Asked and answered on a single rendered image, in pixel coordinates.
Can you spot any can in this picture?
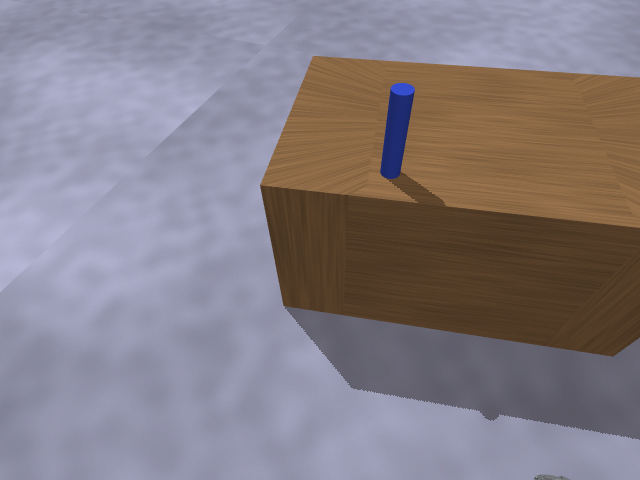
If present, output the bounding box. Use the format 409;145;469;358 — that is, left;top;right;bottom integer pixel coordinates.
380;83;415;179

